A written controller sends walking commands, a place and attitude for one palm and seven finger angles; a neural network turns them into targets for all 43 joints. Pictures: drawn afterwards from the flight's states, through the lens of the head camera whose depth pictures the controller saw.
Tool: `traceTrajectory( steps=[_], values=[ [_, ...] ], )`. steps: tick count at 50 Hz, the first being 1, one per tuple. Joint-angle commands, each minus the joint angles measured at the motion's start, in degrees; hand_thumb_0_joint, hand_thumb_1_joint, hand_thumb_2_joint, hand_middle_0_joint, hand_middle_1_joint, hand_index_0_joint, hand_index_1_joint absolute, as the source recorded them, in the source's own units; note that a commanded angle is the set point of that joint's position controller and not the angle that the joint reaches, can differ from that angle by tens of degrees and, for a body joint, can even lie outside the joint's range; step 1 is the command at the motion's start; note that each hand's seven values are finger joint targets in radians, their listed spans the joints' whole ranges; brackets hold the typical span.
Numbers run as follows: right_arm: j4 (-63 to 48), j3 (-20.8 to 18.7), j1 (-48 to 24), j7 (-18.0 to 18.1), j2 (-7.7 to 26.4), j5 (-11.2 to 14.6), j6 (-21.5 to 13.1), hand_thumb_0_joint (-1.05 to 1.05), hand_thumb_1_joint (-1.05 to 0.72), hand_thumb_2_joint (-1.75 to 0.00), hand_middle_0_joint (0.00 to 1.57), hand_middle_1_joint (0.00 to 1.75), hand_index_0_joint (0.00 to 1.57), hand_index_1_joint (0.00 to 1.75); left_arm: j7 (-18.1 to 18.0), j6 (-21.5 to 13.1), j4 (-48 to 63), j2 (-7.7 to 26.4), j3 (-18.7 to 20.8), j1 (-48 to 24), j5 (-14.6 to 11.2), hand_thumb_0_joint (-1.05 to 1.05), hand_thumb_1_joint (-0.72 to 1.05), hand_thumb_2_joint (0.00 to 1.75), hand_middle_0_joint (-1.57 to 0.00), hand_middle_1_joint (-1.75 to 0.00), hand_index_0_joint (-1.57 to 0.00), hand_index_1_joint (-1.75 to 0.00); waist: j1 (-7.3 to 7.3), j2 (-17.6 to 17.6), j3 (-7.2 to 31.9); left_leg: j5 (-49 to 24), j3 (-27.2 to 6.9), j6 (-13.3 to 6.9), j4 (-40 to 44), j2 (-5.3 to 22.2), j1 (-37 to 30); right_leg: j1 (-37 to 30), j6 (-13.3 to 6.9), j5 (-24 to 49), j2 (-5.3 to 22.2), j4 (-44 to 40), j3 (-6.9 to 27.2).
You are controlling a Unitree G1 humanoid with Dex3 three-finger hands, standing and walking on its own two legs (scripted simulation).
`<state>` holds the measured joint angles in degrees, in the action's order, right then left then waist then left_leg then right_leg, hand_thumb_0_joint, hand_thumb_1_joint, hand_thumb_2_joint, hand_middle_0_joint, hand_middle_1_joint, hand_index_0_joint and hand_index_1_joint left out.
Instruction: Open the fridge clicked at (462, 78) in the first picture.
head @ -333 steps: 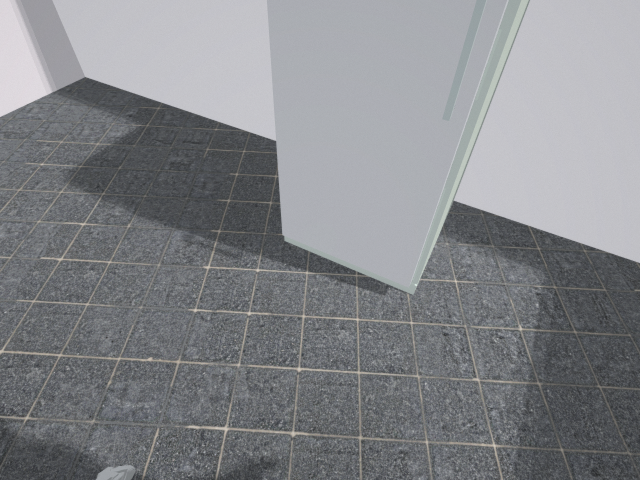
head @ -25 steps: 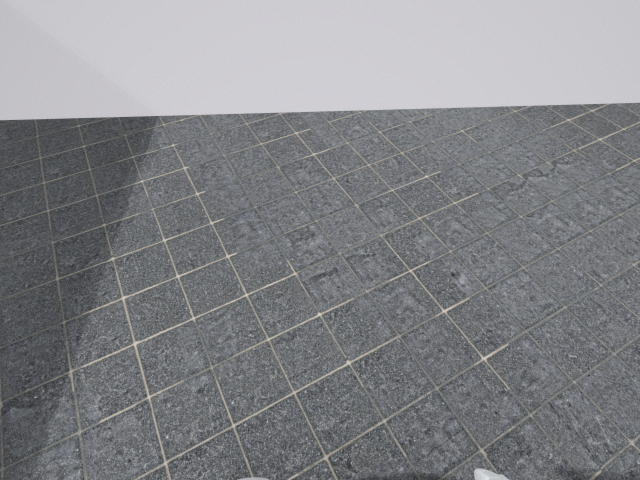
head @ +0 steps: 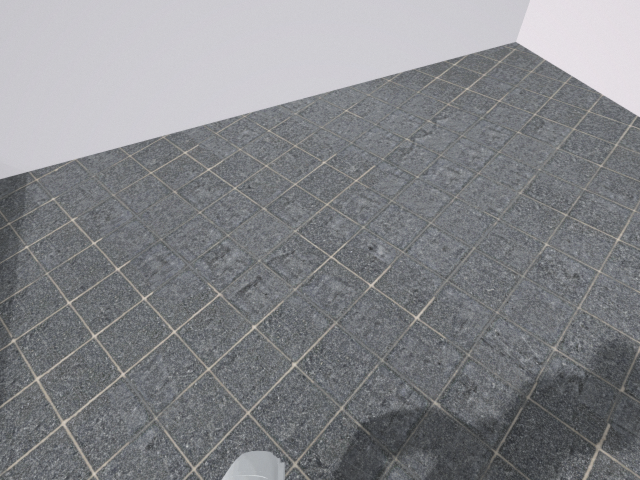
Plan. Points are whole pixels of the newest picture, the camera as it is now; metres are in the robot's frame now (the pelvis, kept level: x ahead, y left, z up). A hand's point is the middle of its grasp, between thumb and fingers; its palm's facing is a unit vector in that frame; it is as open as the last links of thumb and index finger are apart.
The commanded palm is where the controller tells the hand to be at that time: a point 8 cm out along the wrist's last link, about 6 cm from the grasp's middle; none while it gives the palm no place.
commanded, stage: turn to face it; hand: right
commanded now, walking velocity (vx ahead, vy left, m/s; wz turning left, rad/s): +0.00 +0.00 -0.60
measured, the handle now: out of the picture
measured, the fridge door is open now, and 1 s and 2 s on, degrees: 0 0 0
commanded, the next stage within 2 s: none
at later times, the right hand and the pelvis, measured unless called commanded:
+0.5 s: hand out of the picture +0.01 -0.14 -0.14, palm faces +0.35 +0.90 -0.28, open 7.4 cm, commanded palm none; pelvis -0.01 +0.07 +0.01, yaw -20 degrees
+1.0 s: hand out of the picture -0.11 -0.20 -0.16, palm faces +0.63 +0.73 -0.25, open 7.4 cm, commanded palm none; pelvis -0.04 +0.02 +0.01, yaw -38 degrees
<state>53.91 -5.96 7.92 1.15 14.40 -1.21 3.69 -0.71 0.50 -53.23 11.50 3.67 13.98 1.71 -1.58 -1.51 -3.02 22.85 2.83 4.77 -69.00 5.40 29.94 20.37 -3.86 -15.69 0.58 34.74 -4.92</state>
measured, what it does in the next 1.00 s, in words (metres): steps on the spot, turning right: left foot, then right foot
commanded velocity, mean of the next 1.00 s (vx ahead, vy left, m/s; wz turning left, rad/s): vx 0.00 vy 0.00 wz -0.60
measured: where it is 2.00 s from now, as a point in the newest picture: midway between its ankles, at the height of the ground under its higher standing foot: outside the picture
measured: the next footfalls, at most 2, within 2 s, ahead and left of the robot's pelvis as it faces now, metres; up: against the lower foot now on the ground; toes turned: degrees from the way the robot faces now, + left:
left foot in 0.36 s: +0.06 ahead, +0.18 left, +0.00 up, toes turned -14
right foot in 0.76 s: -0.06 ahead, -0.07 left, +0.00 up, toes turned -37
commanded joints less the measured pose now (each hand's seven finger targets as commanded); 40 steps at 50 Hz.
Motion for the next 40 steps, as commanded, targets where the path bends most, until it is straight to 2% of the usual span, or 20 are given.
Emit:
traceTrajectory(
  steps=[1, 4, 9, 13, 15, 16, 17, 18, 19, 20, 21, 24, 28, 32, 34, 36, 37, 38, 39, 40],
  values=[
    [-5.06, 0.42, -1.23, -0.20, 2.48, 0.39, -1.64, 0.00, -0.90, -0.90, 0.20, 0.30, 0.20, 0.30, -0.40, -0.93, 3.67, 10.83, 2.55, 2.49, -0.32, 0.00, 0.90, 0.90, -0.20, -0.30, -0.20, -0.30, -0.33, 5.17, 7.12, -2.12, -3.54, 0.50, 3.50, 0.24, 3.57, -12.40, -4.86, 18.58, 14.11, -16.35, 20.31],
    [-5.98, 0.56, -1.42, -0.06, 2.72, 0.43, -1.64, 0.00, -0.90, -0.90, 0.20, 0.30, 0.20, 0.30, -0.06, -0.50, 3.65, 11.61, 2.85, 2.66, -0.36, 0.00, 0.90, 0.90, -0.20, -0.30, -0.20, -0.30, -0.77, 5.31, 7.24, -1.46, -3.69, 0.75, 8.30, -0.53, 3.26, -13.83, -5.78, 15.65, 13.82, -16.98, 22.32],
    [-7.48, 0.75, -2.62, 0.13, 3.00, 0.61, -1.79, 0.00, -0.90, -0.90, 0.20, 0.30, 0.20, 0.30, 0.36, 0.41, 3.84, 12.56, 3.31, 2.14, -0.23, 0.00, 0.90, 0.90, -0.20, -0.30, -0.20, -0.30, -1.56, 9.95, 5.91, 1.47, -3.77, 0.32, 16.59, -2.19, -0.54, -11.18, -6.47, 12.56, 12.65, -16.71, 26.50],
    [-7.23, 0.99, 1.22, 0.35, 2.80, 1.02, -2.28, 0.00, -0.90, -0.90, 0.20, 0.30, 0.20, 0.30, 0.65, 1.07, 4.90, 13.33, 3.81, -0.84, -0.12, 0.00, 0.90, 0.90, -0.20, -0.30, -0.20, -0.30, -0.21, 11.34, 6.98, 1.32, -2.87, -0.71, 27.08, -4.46, -10.03, -6.21, -5.68, 14.05, 10.69, -14.77, 28.40],
    [-6.39, 0.71, 5.32, 0.54, 3.65, 1.15, -2.63, 0.00, -0.90, -0.90, 0.20, 0.30, 0.20, 0.30, 0.89, 1.41, 5.72, 13.02, 3.97, -3.07, -0.36, 0.00, 0.90, 0.90, -0.20, -0.30, -0.20, -0.30, 1.76, 10.98, 6.95, -4.15, -1.89, -1.29, 36.34, -5.25, -17.99, -1.01, -3.61, 10.83, 8.11, -13.28, 28.11],
    [-5.89, 0.24, 8.29, 0.72, 4.75, 1.01, -2.96, 0.00, -0.90, -0.90, 0.20, 0.30, 0.20, 0.30, 1.04, 1.62, 6.40, 11.92, 3.92, -4.07, -0.65, 0.00, 0.90, 0.90, -0.20, -0.30, -0.20, -0.30, 3.36, 8.56, 7.41, -8.21, -2.29, -1.93, 44.91, -3.71, -25.56, 4.82, -1.14, 5.34, 5.49, -10.49, 26.37],
    [-6.21, -0.58, 9.99, 1.11, 9.80, 0.01, -3.73, 0.00, -0.90, -0.90, 0.20, 0.30, 0.20, 0.30, 1.38, 1.88, 7.11, 8.30, 3.49, -3.48, -1.24, 0.00, 0.90, 0.90, -0.20, -0.30, -0.20, -0.30, 4.21, -5.41, 7.21, -1.23, -14.49, -5.65, 55.74, 8.43, -31.77, 14.43, 3.52, -5.65, -1.14, 2.16, 18.64],
    [-7.54, -0.87, 7.62, 1.29, 13.61, -0.39, -3.64, 0.00, -0.90, -0.90, 0.20, 0.30, 0.20, 0.30, 1.26, 1.68, 8.39, 6.50, 3.31, -3.69, -0.84, 0.00, 0.90, 0.90, -0.20, -0.30, -0.20, -0.30, 3.92, -17.92, 5.07, -0.69, -28.99, -11.84, 58.77, 22.57, -26.93, 20.17, 6.97, -16.07, -6.57, 17.44, 8.54],
    [-8.63, -0.21, 4.35, 1.48, 11.88, 0.10, -3.39, 0.00, -0.90, -0.90, 0.20, 0.30, 0.20, 0.30, 1.46, 1.86, 7.97, 9.81, 3.82, -5.01, -0.18, 0.00, 0.90, 0.90, -0.20, -0.30, -0.20, -0.30, 2.83, -10.12, 2.74, -1.26, -24.20, -13.01, 58.09, 22.30, -17.19, 16.00, 5.90, -15.05, -2.73, 26.50, 11.02],
    [-9.52, 0.57, -0.62, 1.27, 8.80, 0.12, -3.73, 0.00, -0.90, -0.90, 0.20, 0.30, 0.20, 0.30, 2.02, 2.50, 7.01, 8.79, 3.87, -3.27, -0.02, 0.00, 0.90, 0.90, -0.20, -0.30, -0.20, -0.30, -0.40, -4.92, 1.35, -3.67, -16.69, -11.85, 57.37, 17.21, -14.10, 14.45, 6.11, -9.53, -1.77, 31.16, 10.83],
    [-9.47, 0.48, -1.95, 1.15, 8.20, 0.21, -4.11, 0.00, -0.90, -0.90, 0.20, 0.30, 0.20, 0.30, 2.13, 2.88, 5.74, 8.01, 3.70, -2.06, 0.00, 0.00, 0.90, 0.90, -0.20, -0.30, -0.20, -0.30, -0.88, -9.16, 1.31, -8.29, -14.25, -10.66, 55.60, 14.73, -15.30, 15.30, 6.87, -8.80, -1.23, 34.00, 8.84],
    [-8.67, 1.45, -0.03, 1.04, 5.79, -0.01, -4.58, 0.00, -0.90, -0.90, 0.20, 0.30, 0.20, 0.30, 2.67, 2.93, 4.82, 7.87, 3.32, -2.09, -0.37, 0.00, 0.90, 0.90, -0.20, -0.30, -0.20, -0.30, -0.65, -9.54, 0.51, -22.35, -4.67, -10.16, 50.86, 11.55, -18.72, 14.45, 8.20, -4.87, 0.55, 34.36, 6.12],
    [-6.75, 0.89, 5.56, 1.10, 8.10, -0.45, -4.20, 0.00, -0.90, -0.90, 0.20, 0.30, 0.20, 0.30, 2.80, 3.08, 6.24, 6.71, 2.46, -7.45, -0.70, 0.00, 0.90, 0.90, -0.20, -0.30, -0.20, -0.30, 2.44, -8.96, 0.96, -26.05, -2.10, -11.22, 49.12, 13.70, -22.86, 12.22, 8.83, -7.78, 1.29, 24.08, 3.04],
    [-5.41, 0.27, 8.39, 0.74, 10.32, -0.71, -3.76, 0.00, -0.90, -0.90, 0.20, 0.30, 0.20, 0.30, 2.84, 2.41, 7.30, 6.12, 1.52, -10.69, -1.03, 0.00, 0.90, 0.90, -0.20, -0.30, -0.20, -0.30, 4.63, -11.84, 2.46, -33.60, -0.26, -11.36, 45.66, 15.10, -25.20, 6.67, 8.16, -10.04, 0.55, 11.90, -0.20],
    [-5.45, -0.12, 8.10, 0.66, 11.32, -0.68, -3.49, 0.00, -0.90, -0.90, 0.20, 0.30, 0.20, 0.30, 2.64, 2.02, 7.05, 6.25, 1.36, -9.14, -1.17, 0.00, 0.90, 0.90, -0.20, -0.30, -0.20, -0.30, 4.17, -12.59, 4.14, -36.45, 1.14, -10.75, 43.01, 15.53, -25.59, 2.97, 7.45, -9.08, 0.05, 6.74, -1.45],
    [-5.55, -0.34, 6.90, 0.46, 11.16, -0.18, -3.21, 0.00, -0.90, -0.90, 0.20, 0.30, 0.20, 0.30, 2.45, 1.43, 6.19, 7.51, 1.56, -5.31, -1.07, 0.00, 0.90, 0.90, -0.20, -0.30, -0.20, -0.30, 2.13, -10.80, 6.89, -35.65, 4.75, -7.74, 36.97, 14.31, -25.22, -3.61, 6.75, -1.10, -0.36, -4.04, -2.05],
    [-5.76, -0.24, 6.40, 0.36, 10.38, 0.32, -3.00, 0.00, -0.90, -0.90, 0.20, 0.30, 0.20, 0.30, 2.54, 0.92, 5.36, 10.03, 2.20, -1.96, -1.01, 0.00, 0.90, 0.90, -0.20, -0.30, -0.20, -0.30, 0.18, -5.50, 9.28, -31.13, 6.49, -5.19, 28.79, 13.19, -20.06, -12.57, 5.84, 7.80, 1.38, -11.51, 0.94],
    [-7.66, 0.20, 6.95, -0.03, 6.93, 0.84, -2.74, 0.00, -0.90, -0.90, 0.20, 0.30, 0.20, 0.30, 2.10, 0.20, 5.23, 16.78, 3.82, 1.49, -0.62, 0.00, 0.90, 0.90, -0.20, -0.30, -0.20, -0.30, -1.87, 12.27, 12.37, -7.18, 8.64, -0.52, 15.90, 6.03, -3.93, -24.58, -0.05, 26.76, 14.94, -13.20, 18.87],
    [-9.94, 1.46, 3.06, -0.04, 4.10, 0.52, -2.49, 0.00, -0.90, -0.90, 0.20, 0.30, 0.20, 0.30, 1.55, 0.37, 3.81, 20.48, 4.76, 5.62, -1.16, 0.00, 0.90, 0.90, -0.20, -0.30, -0.20, -0.30, -3.80, 19.76, 12.45, 16.85, 3.91, 1.42, 6.96, 1.81, 5.86, -26.78, -6.71, 50.98, 23.96, -11.79, 28.42],
    [-9.80, 1.27, 1.37, 0.14, 5.57, 0.23, -1.94, 0.00, -0.90, -0.90, 0.20, 0.30, 0.20, 0.30, 1.12, 0.63, 2.81, 19.06, 4.43, 6.29, -0.99, 0.00, 0.90, 0.90, -0.20, -0.30, -0.20, -0.30, -3.78, 13.48, 12.16, 13.80, -0.05, 0.40, 2.34, 3.32, 5.78, -25.50, -8.60, 49.66, 24.01, -10.27, 23.44]
  ],
)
